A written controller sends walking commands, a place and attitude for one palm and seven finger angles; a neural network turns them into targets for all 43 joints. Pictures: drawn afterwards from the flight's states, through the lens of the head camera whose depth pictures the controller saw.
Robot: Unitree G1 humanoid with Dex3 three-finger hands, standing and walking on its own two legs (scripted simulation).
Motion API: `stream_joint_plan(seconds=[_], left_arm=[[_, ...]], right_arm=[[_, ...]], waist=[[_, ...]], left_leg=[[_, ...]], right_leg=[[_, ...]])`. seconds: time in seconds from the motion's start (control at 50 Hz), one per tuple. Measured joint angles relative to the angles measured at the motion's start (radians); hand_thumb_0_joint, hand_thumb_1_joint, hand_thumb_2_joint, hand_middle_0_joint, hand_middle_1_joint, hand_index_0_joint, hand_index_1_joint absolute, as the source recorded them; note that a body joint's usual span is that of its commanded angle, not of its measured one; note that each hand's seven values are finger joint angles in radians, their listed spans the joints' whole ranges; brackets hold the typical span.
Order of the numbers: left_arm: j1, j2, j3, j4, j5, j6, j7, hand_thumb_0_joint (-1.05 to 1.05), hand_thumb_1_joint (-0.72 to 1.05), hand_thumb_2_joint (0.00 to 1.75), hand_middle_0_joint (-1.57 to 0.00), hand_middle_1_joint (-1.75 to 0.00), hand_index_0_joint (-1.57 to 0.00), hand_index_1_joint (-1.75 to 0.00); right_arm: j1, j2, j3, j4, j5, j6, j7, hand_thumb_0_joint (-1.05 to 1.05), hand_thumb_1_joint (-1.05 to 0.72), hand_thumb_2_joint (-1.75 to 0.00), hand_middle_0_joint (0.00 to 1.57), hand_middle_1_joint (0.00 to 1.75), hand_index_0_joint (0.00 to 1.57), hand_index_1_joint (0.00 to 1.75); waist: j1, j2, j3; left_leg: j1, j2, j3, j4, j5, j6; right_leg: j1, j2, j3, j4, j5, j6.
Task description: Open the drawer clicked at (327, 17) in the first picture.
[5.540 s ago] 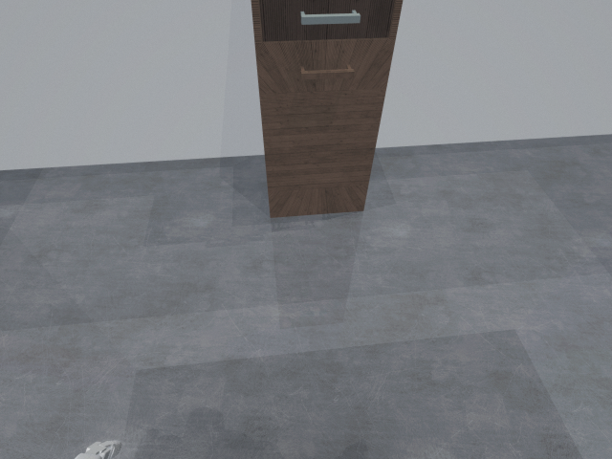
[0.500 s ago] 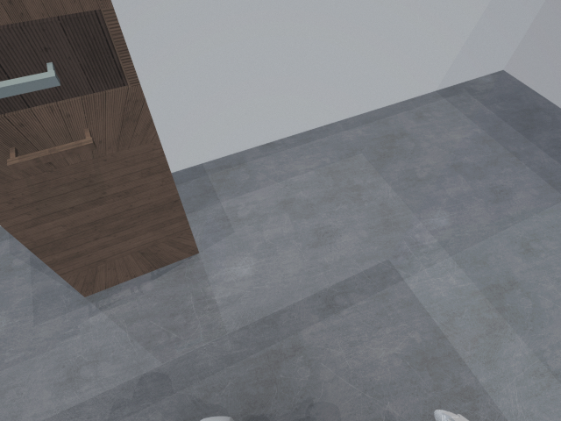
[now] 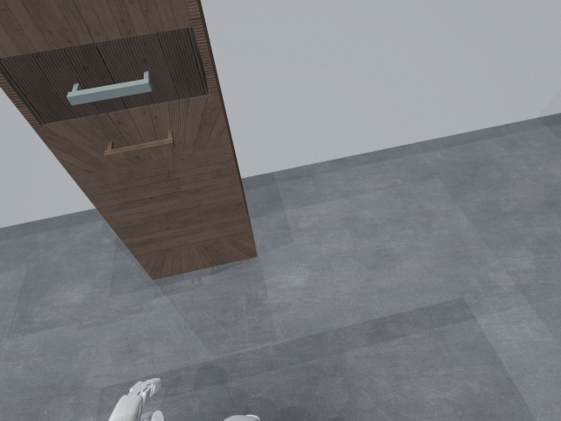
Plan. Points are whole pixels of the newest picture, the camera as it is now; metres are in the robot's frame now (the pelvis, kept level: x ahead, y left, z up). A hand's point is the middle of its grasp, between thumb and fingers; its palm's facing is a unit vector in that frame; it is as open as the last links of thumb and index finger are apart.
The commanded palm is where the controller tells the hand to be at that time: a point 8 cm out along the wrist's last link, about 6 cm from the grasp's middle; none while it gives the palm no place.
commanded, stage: turn to face it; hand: left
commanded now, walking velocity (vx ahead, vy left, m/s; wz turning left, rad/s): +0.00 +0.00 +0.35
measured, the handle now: (111, 86) +0.73 +0.38 +0.09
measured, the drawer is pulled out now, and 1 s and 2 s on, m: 0.00 0.00 0.00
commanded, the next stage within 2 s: take the last steps up to it in 0.20 s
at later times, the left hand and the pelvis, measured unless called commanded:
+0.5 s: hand out of the picture -0.06 +0.24 -0.17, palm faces +0.24 -0.94 -0.23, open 7.4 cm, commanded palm none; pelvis +0.00 +0.04 +0.01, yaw +10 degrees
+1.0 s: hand (172, 405) +0.17 +0.20 -0.15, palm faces +0.21 -0.96 -0.20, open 7.4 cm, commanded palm none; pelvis +0.12 +0.01 +0.00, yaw +11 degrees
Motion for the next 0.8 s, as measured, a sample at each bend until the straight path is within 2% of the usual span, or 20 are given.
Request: stream_joint_plan(seconds=[0.02, 0.06, 0.1, 0.14, 0.24, 0.34, 0.38, 0.4, 0.42, 0.46, 0.52, 0.58, 0.68, 0.8], left_arm=[[0.008, -0.009, -0.004, 0.0, 0.001, -0.001, 0.0, 0.0, 0.9, 0.9, -0.2, -0.3, -0.2, -0.29], [0.025, -0.023, -0.009, 0.006, 0.002, 0.0, 0.001, 0.0, 0.9, 0.9, -0.21, -0.3, -0.2, -0.29], [0.04, -0.031, -0.011, 0.019, 0.003, 0.0, 0.003, 0.0, 0.9, 0.9, -0.21, -0.3, -0.2, -0.29], [0.055, -0.035, -0.012, 0.032, 0.005, -0.002, 0.004, 0.0, 0.9, 0.9, -0.21, -0.3, -0.2, -0.29], [0.095, -0.03, -0.01, 0.065, 0.011, -0.009, 0.002, 0.0, 0.9, 0.9, -0.21, -0.3, -0.2, -0.3], [0.138, -0.004, 0.003, 0.112, 0.017, -0.002, 0.003, 0.0, 0.9, 0.9, -0.21, -0.3, -0.2, -0.3], [0.159, 0.012, 0.01, 0.138, 0.013, 0.002, 0.004, 0.0, 0.9, 0.9, -0.21, -0.3, -0.2, -0.3], [0.175, 0.019, 0.013, 0.148, 0.009, 0.006, 0.002, 0.0, 0.9, 0.9, -0.21, -0.3, -0.2, -0.3], [0.181, 0.031, 0.018, 0.162, 0.006, 0.014, 0.0, 0.0, 0.9, 0.9, -0.21, -0.3, -0.2, -0.29], [0.193, 0.046, 0.022, 0.189, 0.011, 0.033, -0.003, 0.0, 0.9, 0.9, -0.21, -0.3, -0.2, -0.29], [0.198, 0.051, 0.02, 0.22, 0.015, 0.035, -0.017, 0.01, 0.91, 0.9, -0.2, -0.3, -0.19, -0.29], [0.195, 0.043, 0.014, 0.229, 0.015, 0.02, -0.029, 0.01, 0.91, 0.9, -0.2, -0.3, -0.19, -0.29], [0.167, 0.015, 0.007, 0.229, 0.013, 0.013, -0.034, 0.01, 0.91, 0.9, -0.2, -0.3, -0.19, -0.29], [0.094, -0.015, 0.006, 0.218, 0.007, 0.01, -0.041, 0.01, 0.91, 0.9, -0.2, -0.3, -0.19, -0.29]], right_arm=[[0.002, -0.004, -0.004, 0.005, -0.002, 0.007, 0.001, 0.0, -0.91, -0.89, 0.2, 0.3, 0.2, 0.3], [0.0, -0.012, -0.008, 0.014, -0.005, 0.014, 0.007, 0.0, -0.91, -0.89, 0.2, 0.3, 0.2, 0.3], [-0.001, -0.016, -0.009, 0.019, -0.006, 0.014, 0.012, 0.0, -0.91, -0.89, 0.2, 0.3, 0.2, 0.3], [-0.003, -0.015, -0.007, 0.025, -0.005, 0.015, 0.013, 0.0, -0.91, -0.89, 0.2, 0.3, 0.2, 0.3], [-0.026, -0.006, 0.006, 0.046, 0.0, 0.02, 0.009, 0.0, -0.91, -0.9, 0.2, 0.3, 0.2, 0.3], [-0.071, 0.011, 0.025, 0.049, 0.008, 0.008, 0.003, 0.0, -0.91, -0.9, 0.2, 0.3, 0.2, 0.3], [-0.081, 0.019, 0.036, 0.044, 0.006, -0.01, 0.001, 0.0, -0.91, -0.9, 0.2, 0.3, 0.2, 0.3], [-0.078, 0.02, 0.041, 0.039, 0.003, -0.023, 0.002, 0.0, -0.91, -0.9, 0.2, 0.3, 0.2, 0.3], [-0.081, 0.031, 0.043, 0.039, -0.001, -0.035, 0.001, 0.0, -0.91, -0.9, 0.2, 0.3, 0.2, 0.3], [-0.073, 0.052, 0.053, 0.038, -0.008, -0.051, -0.002, 0.0, -0.91, -0.89, 0.2, 0.3, 0.2, 0.3], [-0.032, 0.076, 0.065, 0.045, -0.008, -0.072, -0.014, 0.0, -0.91, -0.89, 0.2, 0.3, 0.2, 0.3], [0.018, 0.09, 0.066, 0.072, -0.003, -0.087, -0.026, 0.0, -0.92, -0.89, 0.2, 0.3, 0.2, 0.3], [0.101, 0.094, 0.062, 0.124, -0.001, -0.099, -0.03, 0.0, -0.92, -0.89, 0.2, 0.3, 0.2, 0.3], [0.184, 0.102, 0.054, 0.181, -0.01, -0.099, -0.031, 0.0, -0.92, -0.89, 0.2, 0.3, 0.2, 0.3]], waist=[[0.002, 0.0, -0.003], [0.004, 0.001, -0.006], [0.004, -0.002, -0.007], [0.005, -0.011, -0.006], [0.031, -0.036, 0.002], [0.067, -0.064, 0.01], [0.074, -0.073, 0.003], [0.075, -0.07, -0.009], [0.079, -0.087, -0.011], [0.085, -0.107, -0.016], [0.076, -0.104, -0.032], [0.071, -0.101, -0.045], [0.057, -0.096, -0.05], [0.017, -0.081, -0.032]], left_leg=[[-0.03, -0.002, 0.017, 0.105, -0.029, -0.003], [-0.075, 0.014, 0.047, 0.273, -0.007, -0.014], [-0.094, 0.038, 0.067, 0.351, 0.03, -0.027], [-0.089, 0.06, 0.078, 0.354, 0.043, -0.039], [-0.025, 0.092, 0.101, 0.203, 0.002, -0.051], [0.072, 0.087, 0.144, -0.027, -0.017, -0.033], [0.137, 0.083, 0.166, -0.174, 0.058, -0.02], [0.169, 0.087, 0.168, -0.25, 0.087, -0.002], [0.168, 0.079, 0.171, -0.248, 0.094, 0.019], [0.176, 0.072, 0.179, -0.233, 0.087, 0.045], [0.224, 0.071, 0.17, -0.295, 0.107, 0.056], [0.281, 0.061, 0.165, -0.38, 0.14, 0.061], [0.353, 0.047, 0.167, -0.459, 0.151, 0.064], [0.404, 0.052, 0.175, -0.464, 0.106, 0.043]], right_leg=[[0.011, -0.01, -0.01, -0.008, -0.003, -0.008], [0.037, -0.023, -0.028, -0.041, 0.006, -0.011], [0.059, -0.035, -0.046, -0.072, 0.019, -0.01], [0.073, -0.047, -0.064, -0.093, 0.028, -0.01], [0.088, -0.072, -0.103, -0.111, 0.033, -0.004], [0.075, -0.091, -0.13, -0.083, 0.023, 0.016], [0.066, -0.095, -0.141, -0.054, 0.008, 0.031], [0.053, -0.094, -0.149, -0.024, -0.008, 0.039], [0.033, -0.099, -0.134, 0.027, -0.065, 0.047], [-0.025, -0.081, -0.073, 0.18, -0.17, 0.048], [-0.108, -0.057, -0.028, 0.367, -0.133, 0.046], [-0.161, -0.061, -0.006, 0.417, -0.046, 0.053], [-0.197, -0.077, 0.007, 0.349, 0.024, 0.067], [-0.172, -0.074, -0.011, 0.158, 0.036, 0.055]])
